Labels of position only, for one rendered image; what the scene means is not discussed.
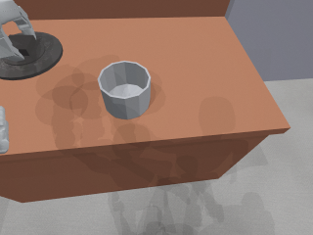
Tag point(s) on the lid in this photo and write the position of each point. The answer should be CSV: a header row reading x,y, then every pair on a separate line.
x,y
46,53

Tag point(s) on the pot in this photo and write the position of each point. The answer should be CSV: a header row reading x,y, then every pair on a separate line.
x,y
126,89

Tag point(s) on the knob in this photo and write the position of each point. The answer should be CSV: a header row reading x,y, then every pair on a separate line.
x,y
23,42

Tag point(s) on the robot left hand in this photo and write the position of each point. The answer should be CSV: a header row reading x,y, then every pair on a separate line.
x,y
11,12

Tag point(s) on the table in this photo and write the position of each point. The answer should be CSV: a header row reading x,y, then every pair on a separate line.
x,y
209,106

